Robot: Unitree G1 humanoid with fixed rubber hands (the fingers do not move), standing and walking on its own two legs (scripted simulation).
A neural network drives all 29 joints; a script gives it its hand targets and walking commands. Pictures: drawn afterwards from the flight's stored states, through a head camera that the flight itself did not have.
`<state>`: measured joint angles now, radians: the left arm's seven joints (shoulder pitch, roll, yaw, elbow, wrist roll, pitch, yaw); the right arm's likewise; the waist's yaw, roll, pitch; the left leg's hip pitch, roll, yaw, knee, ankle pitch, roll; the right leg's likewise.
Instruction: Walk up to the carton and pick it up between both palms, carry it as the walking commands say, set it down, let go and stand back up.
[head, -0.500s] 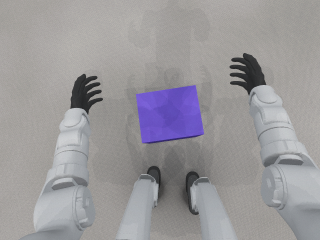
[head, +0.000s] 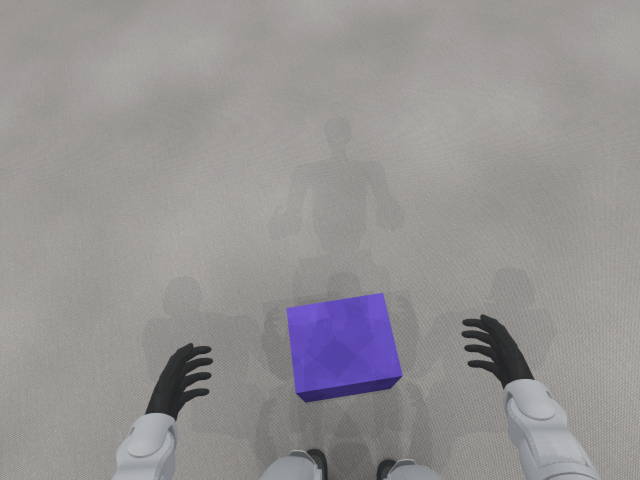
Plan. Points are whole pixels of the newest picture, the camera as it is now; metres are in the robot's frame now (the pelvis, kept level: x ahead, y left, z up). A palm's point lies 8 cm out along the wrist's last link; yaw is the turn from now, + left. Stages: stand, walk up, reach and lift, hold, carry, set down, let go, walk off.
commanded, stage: let go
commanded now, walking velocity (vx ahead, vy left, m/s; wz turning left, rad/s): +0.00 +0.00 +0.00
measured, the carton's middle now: (341, 351) +0.38 +0.01 -0.63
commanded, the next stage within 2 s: stand in 0.62 s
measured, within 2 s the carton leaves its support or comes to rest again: neither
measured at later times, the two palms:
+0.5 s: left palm (163, 438) +0.17 +0.22 -0.05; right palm (571, 451) +0.16 -0.24 -0.05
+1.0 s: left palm out of the picture +0.10 +0.29 -0.09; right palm out of the picture +0.10 -0.29 -0.07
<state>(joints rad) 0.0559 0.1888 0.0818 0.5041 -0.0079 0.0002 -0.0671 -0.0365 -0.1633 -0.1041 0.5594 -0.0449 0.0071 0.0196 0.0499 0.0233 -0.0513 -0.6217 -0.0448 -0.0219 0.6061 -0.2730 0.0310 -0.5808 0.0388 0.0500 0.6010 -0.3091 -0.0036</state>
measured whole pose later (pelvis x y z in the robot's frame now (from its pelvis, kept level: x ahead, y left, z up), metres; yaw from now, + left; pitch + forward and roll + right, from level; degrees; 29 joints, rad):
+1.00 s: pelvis +0.01 +0.00 +0.02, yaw +0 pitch -1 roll -1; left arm 0.24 0.34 0.03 0.80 0.04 0.01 0.02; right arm 0.20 -0.34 -0.03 0.83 -0.04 0.02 -0.02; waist -0.01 -0.01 0.01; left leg -0.18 -0.03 -0.01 0.47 -0.27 0.04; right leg -0.12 0.04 0.05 0.42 -0.27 0.00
